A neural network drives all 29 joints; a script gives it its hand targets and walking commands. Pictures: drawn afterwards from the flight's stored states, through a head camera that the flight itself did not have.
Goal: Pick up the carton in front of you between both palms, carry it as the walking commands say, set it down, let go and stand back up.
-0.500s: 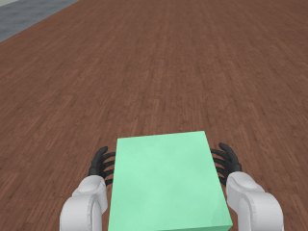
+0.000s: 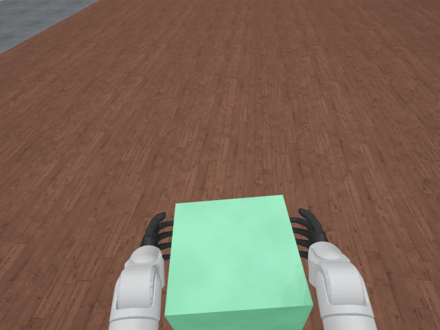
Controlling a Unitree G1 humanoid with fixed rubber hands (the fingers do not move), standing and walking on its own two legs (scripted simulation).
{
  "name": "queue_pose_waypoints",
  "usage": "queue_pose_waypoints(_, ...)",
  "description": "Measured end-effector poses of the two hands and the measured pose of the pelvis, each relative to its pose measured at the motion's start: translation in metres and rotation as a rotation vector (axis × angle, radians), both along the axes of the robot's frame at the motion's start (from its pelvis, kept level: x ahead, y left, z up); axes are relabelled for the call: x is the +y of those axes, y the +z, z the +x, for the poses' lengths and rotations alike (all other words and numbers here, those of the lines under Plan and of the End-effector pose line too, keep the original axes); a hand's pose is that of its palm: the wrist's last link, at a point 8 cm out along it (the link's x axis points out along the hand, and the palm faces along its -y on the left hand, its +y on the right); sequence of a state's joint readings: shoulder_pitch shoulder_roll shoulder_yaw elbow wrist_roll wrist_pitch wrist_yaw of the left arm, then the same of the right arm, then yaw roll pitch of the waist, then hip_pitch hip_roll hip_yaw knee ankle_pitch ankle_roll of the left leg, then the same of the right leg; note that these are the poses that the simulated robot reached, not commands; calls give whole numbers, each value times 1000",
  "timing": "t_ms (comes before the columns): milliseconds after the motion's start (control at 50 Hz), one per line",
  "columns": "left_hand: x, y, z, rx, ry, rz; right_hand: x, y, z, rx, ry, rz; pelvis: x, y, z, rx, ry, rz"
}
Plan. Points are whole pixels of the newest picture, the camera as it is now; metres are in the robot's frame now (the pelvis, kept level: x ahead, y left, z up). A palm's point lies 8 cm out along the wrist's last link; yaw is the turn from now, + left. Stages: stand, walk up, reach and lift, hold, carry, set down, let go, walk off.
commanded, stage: carry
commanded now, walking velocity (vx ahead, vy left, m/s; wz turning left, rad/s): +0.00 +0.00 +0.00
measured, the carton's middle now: (235, 277) +0.26 +0.00 -0.05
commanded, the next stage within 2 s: hold in 1.22 s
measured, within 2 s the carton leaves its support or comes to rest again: neither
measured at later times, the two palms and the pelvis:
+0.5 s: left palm (149, 256) +0.26 +0.15 +0.04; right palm (319, 253) +0.26 -0.15 +0.04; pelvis -0.03 +0.00 +0.00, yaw +0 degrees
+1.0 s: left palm (148, 264) +0.25 +0.15 +0.04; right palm (322, 261) +0.24 -0.15 +0.04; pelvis -0.04 +0.00 +0.00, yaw +0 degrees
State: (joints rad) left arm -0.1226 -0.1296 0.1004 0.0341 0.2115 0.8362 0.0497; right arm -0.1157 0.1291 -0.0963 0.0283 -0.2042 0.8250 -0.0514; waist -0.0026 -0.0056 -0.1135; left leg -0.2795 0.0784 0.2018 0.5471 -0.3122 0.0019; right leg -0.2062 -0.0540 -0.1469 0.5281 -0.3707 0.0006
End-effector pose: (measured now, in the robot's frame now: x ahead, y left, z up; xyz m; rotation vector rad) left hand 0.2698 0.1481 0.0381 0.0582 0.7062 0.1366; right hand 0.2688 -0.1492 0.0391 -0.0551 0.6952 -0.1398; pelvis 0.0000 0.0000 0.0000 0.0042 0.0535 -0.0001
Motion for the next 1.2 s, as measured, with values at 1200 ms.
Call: queue_pose_waypoints(1200,-1,7,-27,-51,6,0,-1,3,-29,-25,5,-11,-2,4,-46,-21,1,-3)
